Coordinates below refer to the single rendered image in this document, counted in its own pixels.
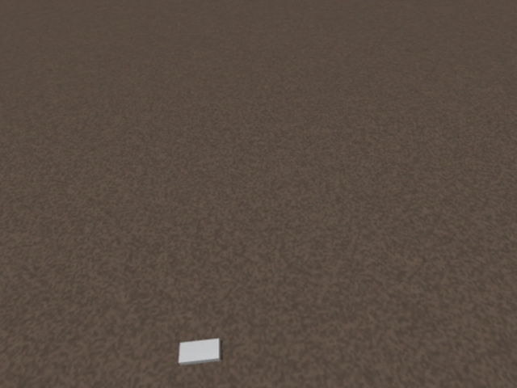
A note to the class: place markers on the small box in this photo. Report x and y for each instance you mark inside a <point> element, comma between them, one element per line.
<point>199,351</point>

